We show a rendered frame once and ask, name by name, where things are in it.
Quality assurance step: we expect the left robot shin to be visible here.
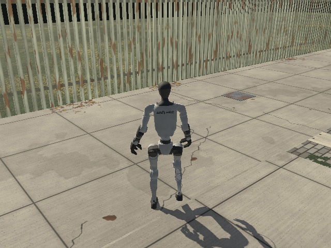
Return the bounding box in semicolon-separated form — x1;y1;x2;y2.
150;169;157;202

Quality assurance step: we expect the right robot upper arm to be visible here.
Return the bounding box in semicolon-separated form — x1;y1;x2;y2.
176;103;189;131

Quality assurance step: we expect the robot right forearm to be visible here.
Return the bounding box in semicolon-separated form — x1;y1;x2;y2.
183;124;191;140

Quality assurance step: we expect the robot left forearm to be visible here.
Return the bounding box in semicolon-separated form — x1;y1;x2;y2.
132;125;144;145

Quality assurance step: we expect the left robot hand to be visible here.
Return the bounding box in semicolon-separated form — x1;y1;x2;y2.
130;142;142;155

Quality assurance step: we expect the left robot foot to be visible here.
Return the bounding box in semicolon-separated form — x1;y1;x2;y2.
151;197;158;209

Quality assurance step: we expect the left robot upper arm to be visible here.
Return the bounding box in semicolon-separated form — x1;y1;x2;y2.
139;104;154;133

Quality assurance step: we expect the right robot hand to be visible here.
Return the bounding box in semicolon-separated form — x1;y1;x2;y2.
180;138;192;148

